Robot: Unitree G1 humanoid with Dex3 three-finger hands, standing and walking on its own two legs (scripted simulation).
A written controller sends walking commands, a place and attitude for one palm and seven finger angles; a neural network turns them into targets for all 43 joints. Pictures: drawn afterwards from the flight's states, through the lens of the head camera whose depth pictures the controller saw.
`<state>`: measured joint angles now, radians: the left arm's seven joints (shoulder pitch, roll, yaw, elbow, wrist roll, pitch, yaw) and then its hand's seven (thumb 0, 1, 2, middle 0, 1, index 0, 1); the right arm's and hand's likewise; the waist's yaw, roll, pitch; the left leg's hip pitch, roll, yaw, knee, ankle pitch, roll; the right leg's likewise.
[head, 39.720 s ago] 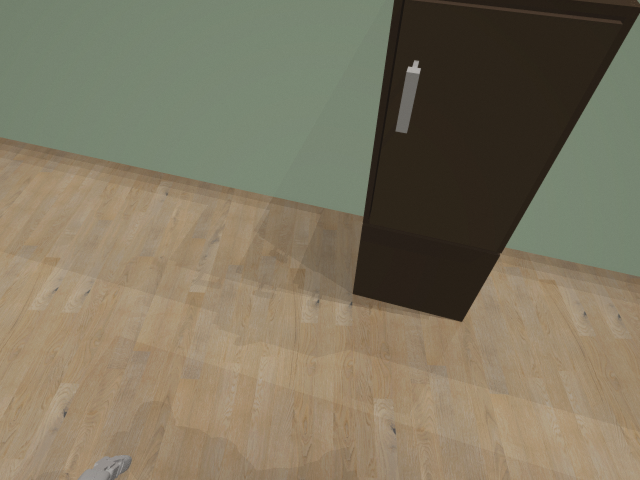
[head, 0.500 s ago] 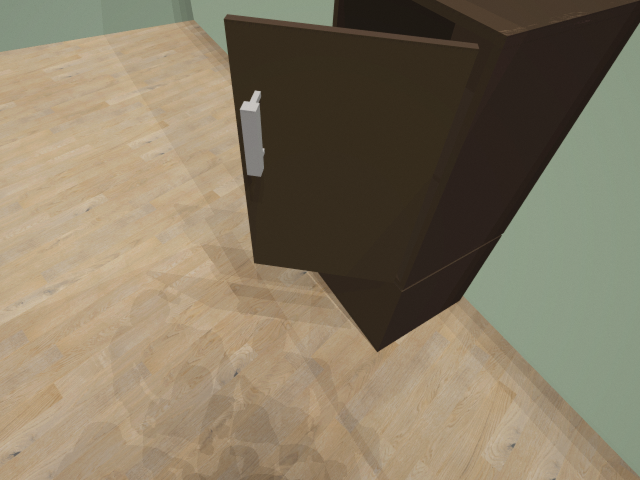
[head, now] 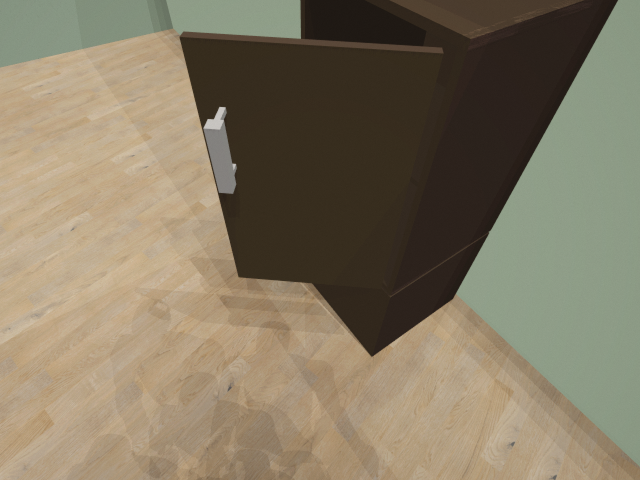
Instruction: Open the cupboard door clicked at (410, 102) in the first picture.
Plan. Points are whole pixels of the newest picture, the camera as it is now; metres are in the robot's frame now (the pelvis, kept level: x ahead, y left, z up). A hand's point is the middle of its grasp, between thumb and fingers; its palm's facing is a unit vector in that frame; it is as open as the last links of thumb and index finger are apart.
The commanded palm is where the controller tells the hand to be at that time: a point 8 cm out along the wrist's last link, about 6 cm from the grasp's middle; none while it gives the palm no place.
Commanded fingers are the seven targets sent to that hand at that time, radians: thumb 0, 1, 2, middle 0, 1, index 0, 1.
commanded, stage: come to a stop and stand still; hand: left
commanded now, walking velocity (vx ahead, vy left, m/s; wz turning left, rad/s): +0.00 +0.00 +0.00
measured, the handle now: (224, 150) +0.59 +0.20 +0.07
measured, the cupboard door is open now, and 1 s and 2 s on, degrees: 50 50 50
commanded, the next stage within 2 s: look again from close up in 0.34 s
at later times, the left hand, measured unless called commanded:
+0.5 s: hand out of the picture -0.01 +0.15 -0.18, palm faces +0.05 -0.98 -0.18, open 7.3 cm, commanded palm none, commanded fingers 0.00 0.90 0.90 -0.20 -0.30 -0.20 -0.30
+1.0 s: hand out of the picture -0.02 +0.20 -0.17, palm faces +0.03 -0.98 -0.21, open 7.4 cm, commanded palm none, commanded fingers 0.00 0.90 0.90 -0.20 -0.30 -0.20 -0.30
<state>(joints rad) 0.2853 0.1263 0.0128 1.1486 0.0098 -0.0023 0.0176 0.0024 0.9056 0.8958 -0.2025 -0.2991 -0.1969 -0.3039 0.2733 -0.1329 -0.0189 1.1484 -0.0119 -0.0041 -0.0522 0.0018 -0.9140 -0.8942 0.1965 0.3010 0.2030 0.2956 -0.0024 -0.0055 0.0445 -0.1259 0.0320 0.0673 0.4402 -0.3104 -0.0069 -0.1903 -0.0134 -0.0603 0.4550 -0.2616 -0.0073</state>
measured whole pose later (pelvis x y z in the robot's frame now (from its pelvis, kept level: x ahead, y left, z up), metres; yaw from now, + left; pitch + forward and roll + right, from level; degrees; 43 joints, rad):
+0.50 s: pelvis +0.00 -0.01 +0.00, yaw +1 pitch +0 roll -1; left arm 0.28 0.12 0.01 1.13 0.02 -0.03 0.05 0.01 0.92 0.90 -0.20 -0.30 -0.20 -0.30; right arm 0.28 -0.13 -0.01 1.13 -0.01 0.00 -0.04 0.00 -0.91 -0.89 0.20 0.30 0.20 0.30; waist 0.00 0.02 0.05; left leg -0.17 0.06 0.03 0.52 -0.33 -0.01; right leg -0.18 0.02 -0.09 0.42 -0.24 -0.03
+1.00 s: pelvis -0.02 +0.03 +0.00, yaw +0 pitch -1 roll +0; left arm 0.28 0.16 0.00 1.09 0.02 -0.01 0.02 0.00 0.91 0.90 -0.20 -0.30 -0.20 -0.30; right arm 0.30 -0.16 0.01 1.09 -0.02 -0.03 -0.03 0.01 -0.92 -0.89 0.20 0.30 0.20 0.30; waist 0.01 0.01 0.04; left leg -0.17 -0.03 0.07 0.46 -0.28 0.05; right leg -0.22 -0.06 -0.04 0.49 -0.25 0.03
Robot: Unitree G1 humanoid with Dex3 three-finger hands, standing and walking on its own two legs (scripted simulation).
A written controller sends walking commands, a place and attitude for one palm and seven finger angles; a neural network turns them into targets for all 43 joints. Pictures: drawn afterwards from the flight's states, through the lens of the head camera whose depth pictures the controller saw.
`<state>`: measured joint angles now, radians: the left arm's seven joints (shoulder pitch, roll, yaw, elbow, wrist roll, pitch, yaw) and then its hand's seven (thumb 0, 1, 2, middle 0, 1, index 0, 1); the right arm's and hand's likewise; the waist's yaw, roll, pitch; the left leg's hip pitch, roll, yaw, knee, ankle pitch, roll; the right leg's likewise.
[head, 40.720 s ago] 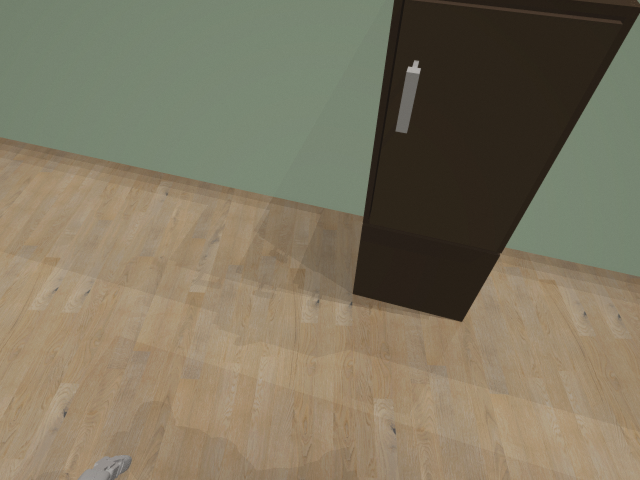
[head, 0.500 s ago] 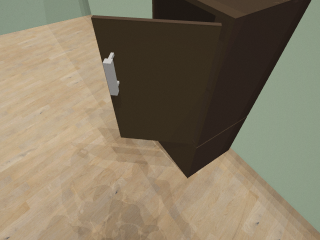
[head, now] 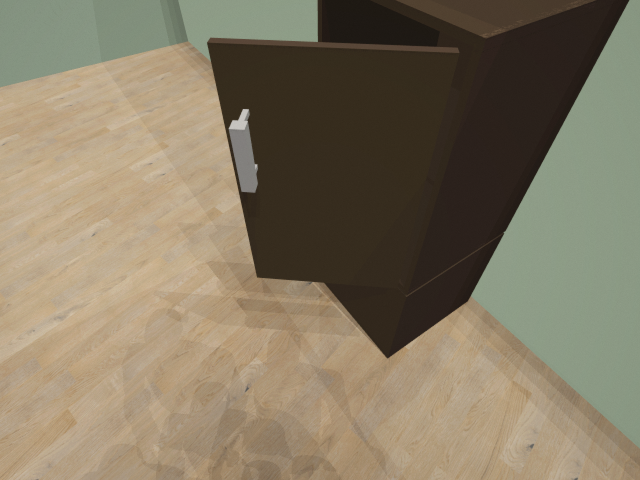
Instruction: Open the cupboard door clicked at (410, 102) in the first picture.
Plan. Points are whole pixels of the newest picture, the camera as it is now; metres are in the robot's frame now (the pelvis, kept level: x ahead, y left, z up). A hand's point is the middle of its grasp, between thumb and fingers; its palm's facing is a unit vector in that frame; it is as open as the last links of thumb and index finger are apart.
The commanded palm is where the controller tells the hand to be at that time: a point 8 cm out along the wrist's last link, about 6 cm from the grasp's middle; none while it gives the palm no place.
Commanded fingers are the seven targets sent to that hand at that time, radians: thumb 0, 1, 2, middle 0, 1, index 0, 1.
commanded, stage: shuffle to correct the standing spot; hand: left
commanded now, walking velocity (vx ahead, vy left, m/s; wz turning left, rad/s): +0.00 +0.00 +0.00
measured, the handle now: (247, 151) +0.61 +0.17 +0.07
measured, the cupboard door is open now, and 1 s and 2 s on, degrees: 50 50 50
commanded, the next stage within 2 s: come to a stop and stand still in 0.18 s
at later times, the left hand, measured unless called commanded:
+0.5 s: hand out of the picture +0.02 +0.13 -0.19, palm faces +0.07 -0.99 -0.14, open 7.4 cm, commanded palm none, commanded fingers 0.00 0.90 0.90 -0.20 -0.30 -0.20 -0.30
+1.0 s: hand out of the picture +0.10 +0.19 -0.17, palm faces +0.02 -0.96 -0.28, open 7.4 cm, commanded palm none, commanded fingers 0.00 0.90 0.90 -0.20 -0.30 -0.20 -0.30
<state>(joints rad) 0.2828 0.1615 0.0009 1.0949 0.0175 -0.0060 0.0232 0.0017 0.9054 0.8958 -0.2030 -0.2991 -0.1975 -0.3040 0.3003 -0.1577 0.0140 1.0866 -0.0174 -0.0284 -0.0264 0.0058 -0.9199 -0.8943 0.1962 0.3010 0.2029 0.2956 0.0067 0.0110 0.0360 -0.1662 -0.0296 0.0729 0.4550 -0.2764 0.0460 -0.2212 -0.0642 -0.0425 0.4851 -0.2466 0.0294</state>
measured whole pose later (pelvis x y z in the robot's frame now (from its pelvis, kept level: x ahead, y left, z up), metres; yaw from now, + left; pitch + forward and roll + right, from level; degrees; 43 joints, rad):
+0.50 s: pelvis +0.06 -0.02 -0.01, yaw +1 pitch +0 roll +0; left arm 0.33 0.12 0.01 1.11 0.02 -0.01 0.04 0.00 0.90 0.90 -0.20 -0.30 -0.20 -0.30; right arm 0.26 -0.14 0.00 1.10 -0.01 -0.03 -0.05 0.01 -0.93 -0.89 0.20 0.30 0.20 0.30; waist 0.02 -0.02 0.06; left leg -0.18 0.01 0.08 0.57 -0.39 0.03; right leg -0.20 -0.03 -0.07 0.61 -0.37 0.00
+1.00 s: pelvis +0.02 -0.01 -0.02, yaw -1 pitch -3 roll +1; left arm 0.26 0.21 0.02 0.89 0.03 0.03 0.03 0.00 0.90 0.90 -0.20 -0.30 -0.20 -0.30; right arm 0.22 -0.22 -0.04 0.90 -0.03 0.01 -0.03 0.00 -0.91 -0.89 0.20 0.30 0.20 0.30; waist 0.00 0.02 0.03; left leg -0.26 -0.01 0.07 0.66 -0.35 0.03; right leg -0.28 -0.03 -0.03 0.68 -0.33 -0.01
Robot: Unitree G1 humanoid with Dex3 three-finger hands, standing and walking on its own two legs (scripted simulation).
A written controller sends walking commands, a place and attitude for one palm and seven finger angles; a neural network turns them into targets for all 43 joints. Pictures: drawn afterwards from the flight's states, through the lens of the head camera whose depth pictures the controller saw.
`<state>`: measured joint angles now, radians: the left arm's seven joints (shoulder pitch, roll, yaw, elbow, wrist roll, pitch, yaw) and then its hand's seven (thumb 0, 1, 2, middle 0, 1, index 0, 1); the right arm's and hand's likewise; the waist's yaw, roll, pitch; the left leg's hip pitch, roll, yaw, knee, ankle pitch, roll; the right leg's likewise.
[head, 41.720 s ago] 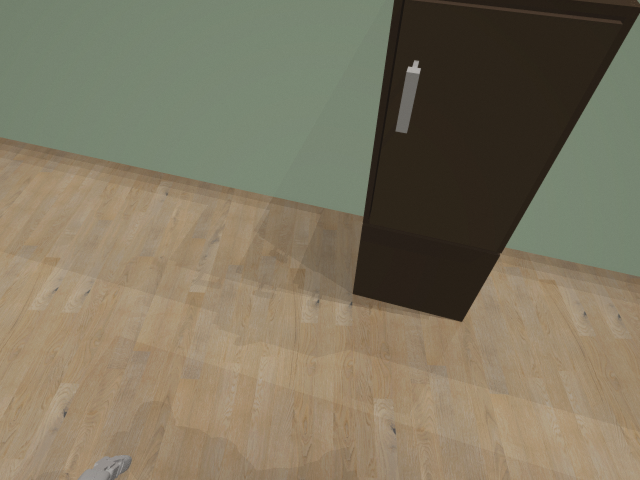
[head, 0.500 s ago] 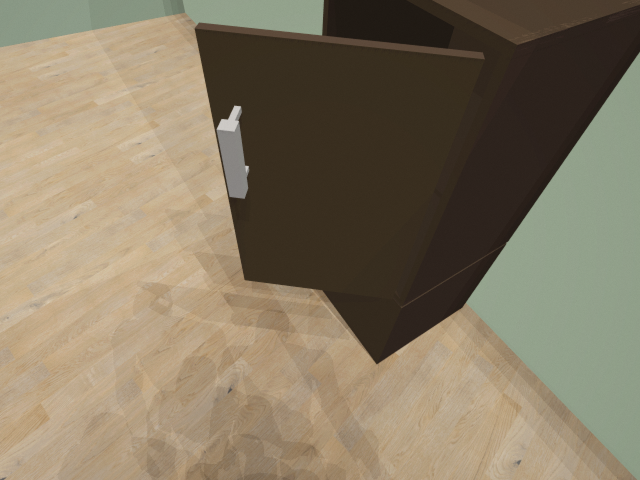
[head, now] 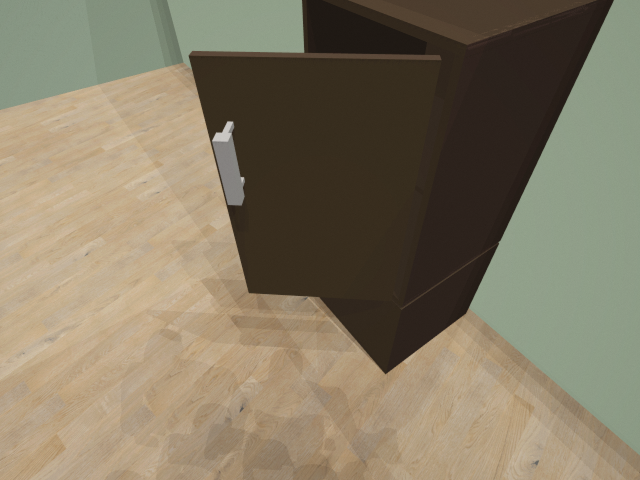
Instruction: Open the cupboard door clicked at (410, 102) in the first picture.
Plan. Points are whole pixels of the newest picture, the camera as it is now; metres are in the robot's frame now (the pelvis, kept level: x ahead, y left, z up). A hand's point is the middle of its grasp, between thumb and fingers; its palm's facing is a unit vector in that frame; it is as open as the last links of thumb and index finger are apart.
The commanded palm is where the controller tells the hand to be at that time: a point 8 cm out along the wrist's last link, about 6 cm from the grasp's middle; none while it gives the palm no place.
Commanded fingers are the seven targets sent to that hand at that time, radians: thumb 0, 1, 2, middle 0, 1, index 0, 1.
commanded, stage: come to a stop and stand still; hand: left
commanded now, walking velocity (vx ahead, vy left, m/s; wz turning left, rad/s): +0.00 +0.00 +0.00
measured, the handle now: (232, 163) +0.58 +0.19 +0.09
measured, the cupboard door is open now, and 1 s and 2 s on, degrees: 50 50 50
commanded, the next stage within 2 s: look again from close up in 1.74 s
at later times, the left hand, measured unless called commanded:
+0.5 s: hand out of the picture -0.04 +0.23 -0.15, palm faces +0.02 -0.96 -0.29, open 7.4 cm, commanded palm none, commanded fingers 0.00 0.90 0.90 -0.20 -0.30 -0.20 -0.30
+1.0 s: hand out of the picture -0.16 +0.24 -0.17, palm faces +0.12 -0.95 -0.27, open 7.4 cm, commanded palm none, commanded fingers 0.00 0.90 0.90 -0.20 -0.30 -0.20 -0.30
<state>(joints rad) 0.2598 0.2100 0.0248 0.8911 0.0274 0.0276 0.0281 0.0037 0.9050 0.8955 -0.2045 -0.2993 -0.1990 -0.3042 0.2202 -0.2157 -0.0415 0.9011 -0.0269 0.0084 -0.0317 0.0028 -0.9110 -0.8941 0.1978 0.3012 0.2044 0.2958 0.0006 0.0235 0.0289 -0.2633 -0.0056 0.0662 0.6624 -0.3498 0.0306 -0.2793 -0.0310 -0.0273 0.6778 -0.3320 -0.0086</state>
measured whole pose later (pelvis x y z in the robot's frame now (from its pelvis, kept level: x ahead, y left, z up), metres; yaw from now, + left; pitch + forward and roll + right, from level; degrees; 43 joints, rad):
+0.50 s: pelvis -0.07 +0.00 +0.02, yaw +1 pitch -3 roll +0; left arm 0.28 0.28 0.02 0.99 0.02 0.02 0.00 0.00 0.90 0.90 -0.21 -0.30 -0.20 -0.30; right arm 0.29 -0.28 -0.03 1.03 -0.03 0.01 0.00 0.00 -0.91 -0.89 0.20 0.30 0.20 0.30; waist -0.01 0.00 0.01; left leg -0.29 -0.01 0.03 0.49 -0.21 0.03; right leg -0.29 -0.02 -0.04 0.49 -0.21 -0.01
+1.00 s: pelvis -0.15 +0.02 +0.00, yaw +4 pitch -4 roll +1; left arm 0.33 0.25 0.06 1.04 0.05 0.07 0.03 0.01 0.90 0.90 -0.21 -0.30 -0.20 -0.30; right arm 0.25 -0.26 -0.08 0.98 -0.01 0.01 0.00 0.00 -0.91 -0.89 0.20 0.30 0.20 0.30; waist 0.01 -0.03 -0.02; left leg -0.25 -0.04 0.04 0.79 -0.48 0.04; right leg -0.42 -0.07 -0.01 0.53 -0.12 0.00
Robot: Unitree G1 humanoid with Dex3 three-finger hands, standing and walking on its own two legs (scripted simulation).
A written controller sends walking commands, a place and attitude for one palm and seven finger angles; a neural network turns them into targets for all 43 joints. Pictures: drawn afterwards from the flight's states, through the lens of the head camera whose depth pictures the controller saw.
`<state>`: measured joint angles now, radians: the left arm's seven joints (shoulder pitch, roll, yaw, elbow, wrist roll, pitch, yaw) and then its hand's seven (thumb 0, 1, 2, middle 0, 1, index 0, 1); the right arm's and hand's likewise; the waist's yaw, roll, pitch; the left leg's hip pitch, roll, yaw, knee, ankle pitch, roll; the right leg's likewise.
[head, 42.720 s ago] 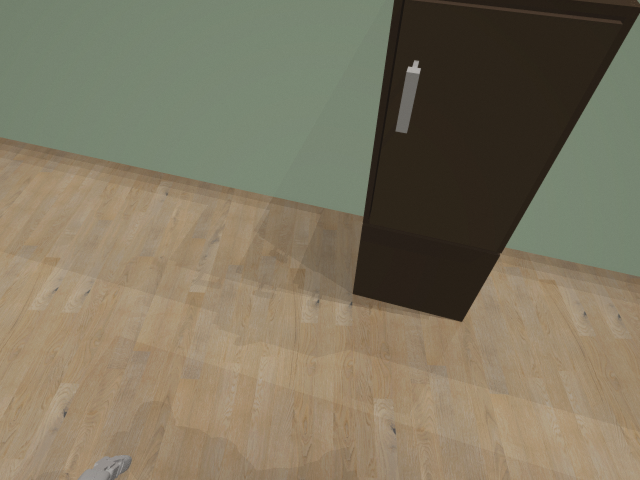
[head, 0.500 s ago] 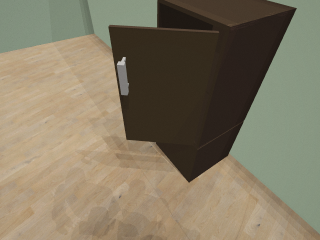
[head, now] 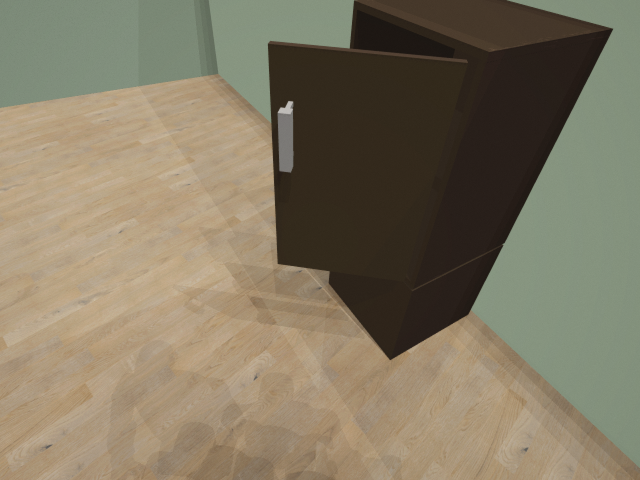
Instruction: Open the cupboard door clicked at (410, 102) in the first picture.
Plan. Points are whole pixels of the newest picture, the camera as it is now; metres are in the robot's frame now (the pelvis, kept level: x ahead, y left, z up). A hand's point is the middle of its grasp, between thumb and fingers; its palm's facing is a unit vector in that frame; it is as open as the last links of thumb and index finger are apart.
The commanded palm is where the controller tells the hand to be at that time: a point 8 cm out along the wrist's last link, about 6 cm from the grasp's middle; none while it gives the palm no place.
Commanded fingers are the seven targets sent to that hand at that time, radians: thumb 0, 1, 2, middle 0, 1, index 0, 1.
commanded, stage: come to a stop and stand still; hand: left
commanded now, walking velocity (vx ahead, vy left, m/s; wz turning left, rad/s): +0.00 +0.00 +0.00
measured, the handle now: (288, 136) +0.74 +0.12 +0.09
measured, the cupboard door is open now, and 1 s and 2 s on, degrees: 50 50 50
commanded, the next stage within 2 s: look again from close up in 0.74 s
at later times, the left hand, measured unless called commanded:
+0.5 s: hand out of the picture +0.01 +0.16 -0.15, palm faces -0.02 -0.98 -0.20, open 7.3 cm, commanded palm none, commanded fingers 0.00 0.90 0.90 -0.20 -0.30 -0.20 -0.30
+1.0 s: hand out of the picture -0.03 +0.16 -0.16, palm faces -0.03 -0.99 -0.16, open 7.4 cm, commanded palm none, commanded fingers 0.00 0.90 0.90 -0.20 -0.30 -0.20 -0.30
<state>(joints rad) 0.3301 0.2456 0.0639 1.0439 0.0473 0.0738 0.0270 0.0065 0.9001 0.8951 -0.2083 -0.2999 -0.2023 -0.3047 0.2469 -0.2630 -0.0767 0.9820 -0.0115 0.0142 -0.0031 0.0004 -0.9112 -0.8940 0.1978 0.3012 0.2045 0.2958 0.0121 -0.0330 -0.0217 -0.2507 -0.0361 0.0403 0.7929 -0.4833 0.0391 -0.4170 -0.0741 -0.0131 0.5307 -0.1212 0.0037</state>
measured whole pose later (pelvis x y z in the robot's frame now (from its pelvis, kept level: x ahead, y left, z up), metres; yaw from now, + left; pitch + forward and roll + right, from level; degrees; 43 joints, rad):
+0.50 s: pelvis -0.03 -0.01 +0.02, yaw -2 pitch -1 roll -1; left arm 0.28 0.15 0.02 1.05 0.02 0.00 0.02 0.01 0.93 0.90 -0.21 -0.30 -0.20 -0.30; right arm 0.37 -0.15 -0.02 1.11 -0.02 0.02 -0.02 0.00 -0.91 -0.89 0.20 0.30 0.20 0.30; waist -0.03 0.03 0.02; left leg -0.29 0.04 0.06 0.66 -0.39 0.00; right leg -0.15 0.00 -0.06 0.46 -0.29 -0.01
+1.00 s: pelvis -0.02 +0.00 +0.02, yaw -3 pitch -2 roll +0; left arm 0.32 0.13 -0.01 1.13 0.02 -0.01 0.03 0.00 0.91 0.90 -0.20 -0.30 -0.20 -0.30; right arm 0.24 -0.15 -0.02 1.14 -0.01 -0.01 -0.04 0.01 -0.93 -0.89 0.20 0.30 0.20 0.30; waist 0.00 0.00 0.03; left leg -0.18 0.02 0.10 0.40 -0.19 0.02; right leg -0.11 -0.02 -0.03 0.40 -0.26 0.01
